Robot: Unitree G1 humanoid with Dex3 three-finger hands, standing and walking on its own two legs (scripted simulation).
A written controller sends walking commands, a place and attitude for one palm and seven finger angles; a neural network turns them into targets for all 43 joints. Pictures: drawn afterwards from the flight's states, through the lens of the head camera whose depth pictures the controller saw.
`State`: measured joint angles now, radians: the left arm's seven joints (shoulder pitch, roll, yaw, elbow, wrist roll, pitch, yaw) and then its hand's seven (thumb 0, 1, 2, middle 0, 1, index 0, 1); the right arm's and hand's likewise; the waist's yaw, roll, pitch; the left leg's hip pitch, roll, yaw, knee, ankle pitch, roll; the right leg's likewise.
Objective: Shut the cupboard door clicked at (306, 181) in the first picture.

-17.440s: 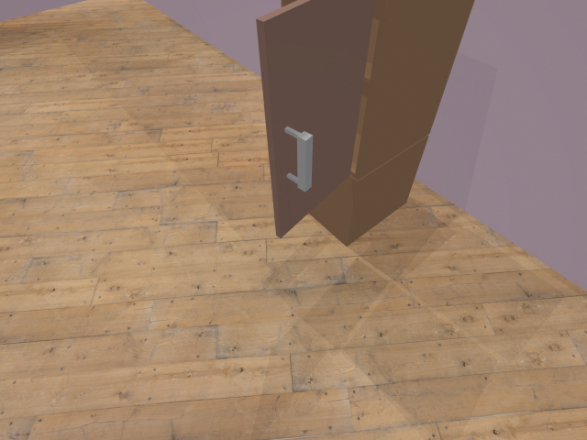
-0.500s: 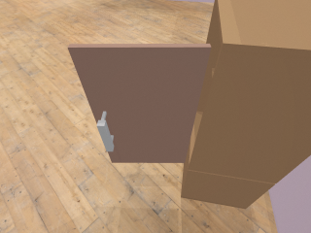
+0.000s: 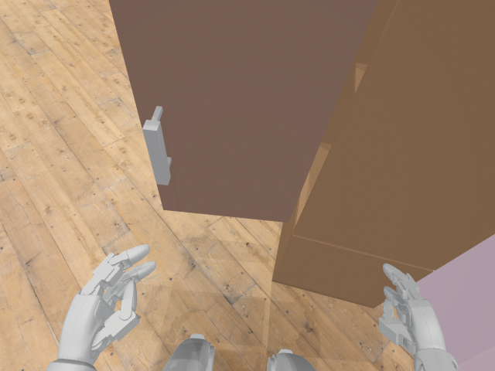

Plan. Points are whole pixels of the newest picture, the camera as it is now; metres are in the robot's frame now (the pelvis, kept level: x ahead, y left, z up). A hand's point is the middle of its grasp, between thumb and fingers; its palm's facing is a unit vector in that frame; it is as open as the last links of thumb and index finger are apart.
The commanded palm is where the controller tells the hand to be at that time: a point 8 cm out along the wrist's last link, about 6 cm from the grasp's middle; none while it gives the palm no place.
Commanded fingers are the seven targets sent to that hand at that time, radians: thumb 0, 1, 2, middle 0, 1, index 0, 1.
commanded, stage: raise the hand and make a fist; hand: left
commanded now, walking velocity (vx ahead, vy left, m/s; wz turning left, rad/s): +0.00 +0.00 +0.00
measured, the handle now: (161, 147) +0.50 +0.21 +0.03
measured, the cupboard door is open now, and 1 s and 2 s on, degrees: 100 100 100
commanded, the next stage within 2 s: bring the fist close to the handle in 1.52 s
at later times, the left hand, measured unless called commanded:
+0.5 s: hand (118, 294) +0.22 +0.20 +0.03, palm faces +0.08 -1.00 -0.03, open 3.9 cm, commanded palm +0.18 +0.24 +0.03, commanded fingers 0.00 0.90 0.90 -1.02 -1.20 -1.02 -1.20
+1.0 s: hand (114, 302) +0.21 +0.21 +0.02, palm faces -0.03 -1.00 -0.01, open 3.1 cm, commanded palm +0.19 +0.26 +0.03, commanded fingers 0.00 0.90 0.90 -1.30 -1.50 -1.30 -1.50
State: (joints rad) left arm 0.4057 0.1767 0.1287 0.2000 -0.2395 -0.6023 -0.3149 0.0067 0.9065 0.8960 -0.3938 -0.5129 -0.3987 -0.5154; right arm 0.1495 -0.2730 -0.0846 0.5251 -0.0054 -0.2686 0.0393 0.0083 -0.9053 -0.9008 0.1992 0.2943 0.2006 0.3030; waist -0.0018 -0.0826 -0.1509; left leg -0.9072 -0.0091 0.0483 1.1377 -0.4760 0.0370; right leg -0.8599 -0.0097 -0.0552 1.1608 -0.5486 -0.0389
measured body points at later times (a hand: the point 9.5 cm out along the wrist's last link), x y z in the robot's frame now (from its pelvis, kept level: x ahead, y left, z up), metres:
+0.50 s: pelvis +0.00 +0.00 -0.02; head +0.07 +0.00 +0.42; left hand +0.21 +0.25 +0.03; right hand +0.14 -0.25 -0.11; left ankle +0.04 +0.10 -0.65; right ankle +0.01 -0.10 -0.65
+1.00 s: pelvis +0.00 +0.03 -0.02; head +0.06 +0.04 +0.43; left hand +0.20 +0.26 +0.02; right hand +0.21 -0.18 -0.08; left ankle +0.04 +0.10 -0.65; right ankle +0.01 -0.10 -0.65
